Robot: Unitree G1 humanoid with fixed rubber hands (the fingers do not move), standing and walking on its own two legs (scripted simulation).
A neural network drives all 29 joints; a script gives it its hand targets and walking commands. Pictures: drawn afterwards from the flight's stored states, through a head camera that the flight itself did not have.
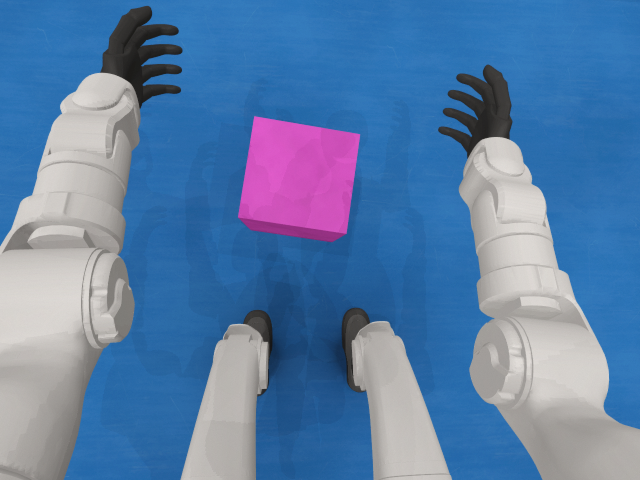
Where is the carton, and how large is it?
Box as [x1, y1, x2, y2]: [238, 116, 359, 241]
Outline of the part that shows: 254,116 238,217 250,229 306,238 333,241 346,233 359,134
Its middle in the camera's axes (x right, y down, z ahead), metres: -0.05 -0.12 +0.87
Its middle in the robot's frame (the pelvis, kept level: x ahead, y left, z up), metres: +0.52 +0.00 -0.52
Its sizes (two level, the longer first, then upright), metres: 0.210 0.200 0.250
